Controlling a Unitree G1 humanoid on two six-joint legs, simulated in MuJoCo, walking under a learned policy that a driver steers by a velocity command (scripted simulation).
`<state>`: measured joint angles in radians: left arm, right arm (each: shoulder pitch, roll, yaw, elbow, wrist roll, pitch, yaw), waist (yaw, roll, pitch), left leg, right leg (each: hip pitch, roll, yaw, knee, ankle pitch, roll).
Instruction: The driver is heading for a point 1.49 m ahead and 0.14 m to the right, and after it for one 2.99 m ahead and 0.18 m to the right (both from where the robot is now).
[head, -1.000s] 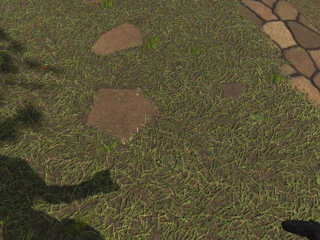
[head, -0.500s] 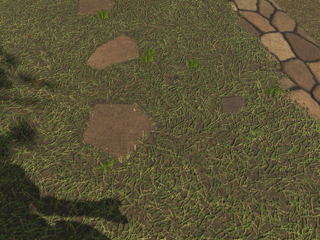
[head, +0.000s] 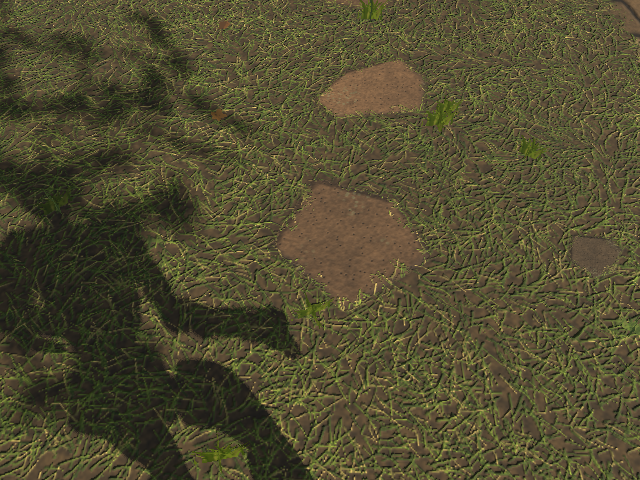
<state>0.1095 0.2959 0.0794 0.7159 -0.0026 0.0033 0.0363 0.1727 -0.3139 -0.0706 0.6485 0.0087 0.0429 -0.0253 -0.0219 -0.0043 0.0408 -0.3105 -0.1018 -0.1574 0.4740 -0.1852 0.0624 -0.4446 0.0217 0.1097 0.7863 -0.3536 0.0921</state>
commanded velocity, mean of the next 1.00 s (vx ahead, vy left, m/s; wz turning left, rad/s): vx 0.00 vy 0.00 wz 0.11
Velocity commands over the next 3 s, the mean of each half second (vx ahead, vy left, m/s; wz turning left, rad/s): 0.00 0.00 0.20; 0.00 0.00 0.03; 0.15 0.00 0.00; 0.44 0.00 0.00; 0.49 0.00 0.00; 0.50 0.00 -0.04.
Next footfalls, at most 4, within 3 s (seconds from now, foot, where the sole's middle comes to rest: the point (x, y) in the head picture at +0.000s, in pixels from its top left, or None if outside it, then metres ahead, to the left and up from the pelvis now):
0.12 right None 0.06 -0.14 -0.78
0.40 left None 0.01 0.12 -0.78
1.88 left None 0.42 0.13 -0.78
2.40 right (350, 349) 0.74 -0.08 -0.78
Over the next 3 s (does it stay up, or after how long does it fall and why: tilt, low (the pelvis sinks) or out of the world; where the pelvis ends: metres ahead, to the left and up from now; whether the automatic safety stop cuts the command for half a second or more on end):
stays up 0.89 0.07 -0.02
